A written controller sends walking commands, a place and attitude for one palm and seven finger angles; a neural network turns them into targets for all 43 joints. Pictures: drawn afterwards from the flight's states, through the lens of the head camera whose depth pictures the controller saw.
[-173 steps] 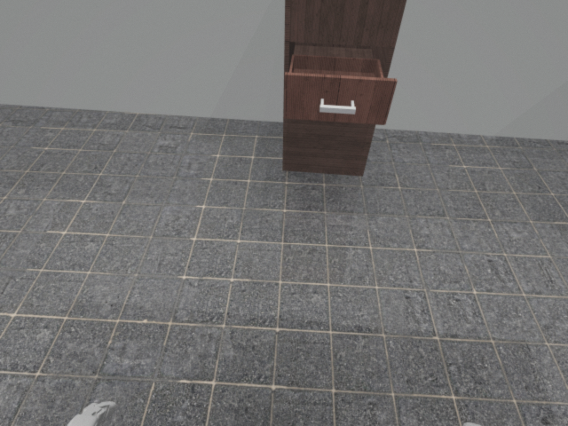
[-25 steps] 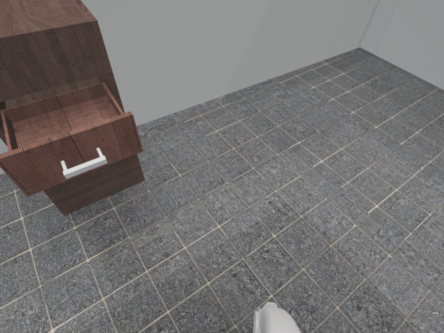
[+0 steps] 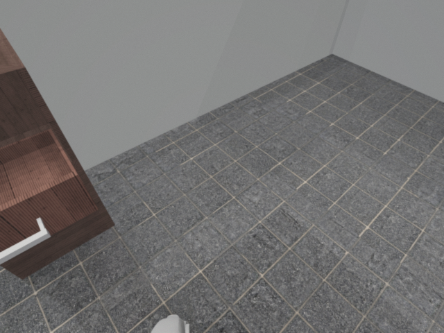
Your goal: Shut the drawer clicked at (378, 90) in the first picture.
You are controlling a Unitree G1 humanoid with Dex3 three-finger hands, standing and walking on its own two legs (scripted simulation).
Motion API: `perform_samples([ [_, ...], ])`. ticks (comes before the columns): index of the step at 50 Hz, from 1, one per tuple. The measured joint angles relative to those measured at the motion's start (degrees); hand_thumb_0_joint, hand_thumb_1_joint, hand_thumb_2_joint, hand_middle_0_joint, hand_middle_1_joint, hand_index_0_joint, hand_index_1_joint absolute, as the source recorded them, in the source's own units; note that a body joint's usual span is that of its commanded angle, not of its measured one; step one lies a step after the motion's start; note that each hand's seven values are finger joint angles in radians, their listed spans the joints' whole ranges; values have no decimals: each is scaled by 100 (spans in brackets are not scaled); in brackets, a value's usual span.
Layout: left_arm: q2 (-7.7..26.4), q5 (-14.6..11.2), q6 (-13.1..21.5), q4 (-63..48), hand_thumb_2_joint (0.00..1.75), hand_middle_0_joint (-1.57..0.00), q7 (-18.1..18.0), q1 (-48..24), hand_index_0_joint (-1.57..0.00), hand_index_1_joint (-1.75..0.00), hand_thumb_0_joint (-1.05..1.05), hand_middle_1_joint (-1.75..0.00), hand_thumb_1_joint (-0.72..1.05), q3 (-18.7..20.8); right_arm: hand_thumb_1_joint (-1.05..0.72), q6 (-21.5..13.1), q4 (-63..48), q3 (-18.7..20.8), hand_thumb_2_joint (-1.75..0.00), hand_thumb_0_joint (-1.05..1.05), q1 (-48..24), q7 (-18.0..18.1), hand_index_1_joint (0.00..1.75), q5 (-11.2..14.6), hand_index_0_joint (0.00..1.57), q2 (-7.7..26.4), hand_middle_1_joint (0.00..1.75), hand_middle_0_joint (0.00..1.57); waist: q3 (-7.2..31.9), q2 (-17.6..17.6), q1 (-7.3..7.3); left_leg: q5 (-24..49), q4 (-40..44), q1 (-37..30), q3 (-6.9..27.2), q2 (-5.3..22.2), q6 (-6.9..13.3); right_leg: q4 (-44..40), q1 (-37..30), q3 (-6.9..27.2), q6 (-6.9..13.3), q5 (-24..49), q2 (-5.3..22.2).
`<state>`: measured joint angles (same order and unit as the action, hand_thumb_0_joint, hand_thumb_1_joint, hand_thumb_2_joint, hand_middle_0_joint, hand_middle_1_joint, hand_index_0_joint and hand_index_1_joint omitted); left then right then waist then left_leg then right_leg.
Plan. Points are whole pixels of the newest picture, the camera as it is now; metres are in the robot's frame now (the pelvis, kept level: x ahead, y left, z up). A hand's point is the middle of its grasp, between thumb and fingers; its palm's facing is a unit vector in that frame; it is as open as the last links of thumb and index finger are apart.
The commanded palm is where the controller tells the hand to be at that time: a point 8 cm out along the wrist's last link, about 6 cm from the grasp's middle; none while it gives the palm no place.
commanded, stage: turn to face it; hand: left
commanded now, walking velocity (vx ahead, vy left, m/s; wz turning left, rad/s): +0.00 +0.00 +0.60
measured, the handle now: (20, 240) +0.36 +0.54 -0.18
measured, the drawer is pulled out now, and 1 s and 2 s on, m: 0.27 0.27 0.27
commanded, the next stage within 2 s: take the last steps up to it in 1.04 s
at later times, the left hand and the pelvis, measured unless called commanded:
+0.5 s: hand out of the picture +0.07 +0.26 -0.17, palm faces +0.31 -0.92 -0.23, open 7.3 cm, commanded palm none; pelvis +0.05 +0.04 +0.00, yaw +15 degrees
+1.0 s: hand out of the picture +0.01 +0.18 -0.14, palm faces +0.55 -0.79 -0.29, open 7.3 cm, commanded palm none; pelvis +0.06 -0.02 +0.00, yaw +33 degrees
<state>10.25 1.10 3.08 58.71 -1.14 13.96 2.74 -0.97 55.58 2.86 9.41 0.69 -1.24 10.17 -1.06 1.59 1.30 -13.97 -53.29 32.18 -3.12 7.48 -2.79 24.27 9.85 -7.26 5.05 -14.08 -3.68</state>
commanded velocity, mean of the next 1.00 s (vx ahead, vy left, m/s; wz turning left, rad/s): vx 0.00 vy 0.00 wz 0.52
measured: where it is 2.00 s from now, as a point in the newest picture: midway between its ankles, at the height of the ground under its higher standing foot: outside the picture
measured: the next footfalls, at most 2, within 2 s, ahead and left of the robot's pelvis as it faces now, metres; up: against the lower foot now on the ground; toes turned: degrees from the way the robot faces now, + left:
left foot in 0.14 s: +0.14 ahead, +0.12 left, +0.00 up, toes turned +12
right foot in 0.74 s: +0.12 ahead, -0.10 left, +0.00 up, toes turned +25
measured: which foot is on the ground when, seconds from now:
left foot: up 0.00-0.12, down 0.14-0.74, up 0.76-1.00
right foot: down 0.00-0.16, up 0.18-0.72, down 0.74-1.00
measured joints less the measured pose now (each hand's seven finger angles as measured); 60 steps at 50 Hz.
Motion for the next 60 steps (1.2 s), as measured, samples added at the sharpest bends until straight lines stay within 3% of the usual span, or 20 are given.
perform_samples([
  [7,-69,5,-145,25,90,-20,-29,254,-20,-30,0,-30,92,-47,-91,149,109,-115,-90,1,18,-94,30,-9,20,-113,30,20,-67,-193,-221,122,1574,-1030,-291,-405,153,572,-315,-439,-264,-738,254],
  [8,-53,-13,-187,36,90,-20,-28,277,-20,-30,0,-30,91,-32,-91,139,92,-120,-90,1,24,-101,30,-30,20,-137,30,20,-101,-280,-214,109,1678,-1114,-310,-521,402,948,-193,-483,-329,-915,386],
  [9,-37,-47,-246,44,90,-20,-29,265,-20,-30,0,-30,91,-14,-91,129,59,-126,-90,1,18,-105,30,-42,20,-159,30,20,-158,-363,-224,22,1612,-1095,-321,-624,599,1572,49,-400,-452,-1196,493],
  [11,-20,-59,-367,24,90,-20,-49,240,-20,-30,0,-30,91,8,-91,122,2,-153,-90,1,8,-95,30,-31,20,-169,30,20,-265,-412,-254,-81,1596,-1118,-333,-721,802,2893,620,-43,-606,-1722,525],
  [13,-1,-33,-457,13,90,-20,-36,184,-20,-30,0,-30,91,53,-91,144,-36,-142,-90,1,50,-56,30,-18,20,-164,30,20,-300,-386,-226,7,1807,-1192,-278,-793,823,3713,1100,210,-696,-1650,569],
  [16,53,-11,-520,-80,90,-20,-5,67,-20,-30,0,-30,91,120,-92,176,-49,-88,-90,0,127,-12,30,-7,20,-90,30,20,-312,-319,-181,248,2216,-1305,-141,-895,860,4042,1563,506,-793,-1167,701],
  [21,194,7,-563,-264,90,-20,-10,-123,-20,-30,0,-30,91,218,-92,228,-26,-12,-90,1,315,-32,30,2,20,18,30,20,-203,-223,-96,544,2677,-1371,173,-1016,872,3705,1775,812,-916,-689,837],
  [27,320,-2,-609,-449,90,-20,-35,-393,-20,-30,0,-30,91,264,-91,288,-35,84,-90,1,496,-54,30,-18,20,101,30,20,-89,-133,56,713,2836,-1308,596,-1137,802,3035,1546,886,-981,-788,719],
  [33,267,-46,-597,-673,90,-20,-45,-613,-20,-30,0,-30,91,193,-91,371,-79,179,-90,1,569,-62,30,-43,20,246,30,20,-50,22,200,822,2805,-1159,1005,-1295,657,2128,1116,885,-884,-1034,415],
  [36,198,-80,-538,-795,90,-20,-46,-594,-20,-30,0,-30,91,134,-91,436,-102,236,-90,1,589,-76,30,-39,20,332,30,20,-7,96,194,846,2724,-1067,1188,-1415,535,1112,639,841,-775,-752,299],
  [37,199,-75,-501,-853,90,-20,-47,-532,-20,-30,0,-30,91,114,-91,462,-119,257,-90,1,604,-87,30,-21,20,348,30,20,34,66,157,766,2591,-983,1190,-1484,478,591,419,836,-683,-596,330],
  [40,93,-17,-507,-844,90,-20,-77,-389,-20,-30,0,-30,91,21,-91,528,-102,337,-90,1,565,-87,30,-25,20,442,30,20,24,194,109,-595,1014,-449,978,-1467,226,513,303,635,-423,-316,371],
  [43,42,-34,-499,-793,90,-20,-77,-209,-20,-30,0,-30,91,-20,-91,540,-128,346,-90,1,558,-145,30,-52,20,499,30,20,29,186,103,-663,-557,-67,658,-1258,75,312,78,424,-392,-289,507],
  [47,3,-33,-380,-734,90,-21,-67,-57,-20,-30,0,-30,91,-56,-91,528,-140,302,-90,1,470,-165,30,-43,20,514,30,20,-98,95,65,-583,-1207,-92,509,-876,-88,260,-69,177,-386,-310,672],
  [52,-60,19,-310,-657,90,-21,-37,177,-20,-30,0,-30,91,-110,-91,599,-74,220,-90,1,161,-142,30,-19,20,512,30,20,-274,-14,-104,-898,-627,-507,408,-604,-154,407,-66,-62,-438,-421,868],
  [56,-33,65,-342,-518,90,-21,-22,396,-20,-30,0,-30,91,-105,-92,573,-89,132,-90,1,-204,-139,30,18,20,463,30,20,-400,-112,-290,-1097,387,-1007,222,-600,-76,574,26,-178,-546,-497,987],
  [60,117,35,-397,-315,90,-21,-25,619,-20,-30,0,-30,91,-39,-91,392,-198,16,-90,1,-455,-130,30,36,20,361,30,20,-411,-244,-406,-471,1929,-1751,-27,-712,121,957,197,-302,-726,-685,1071],
])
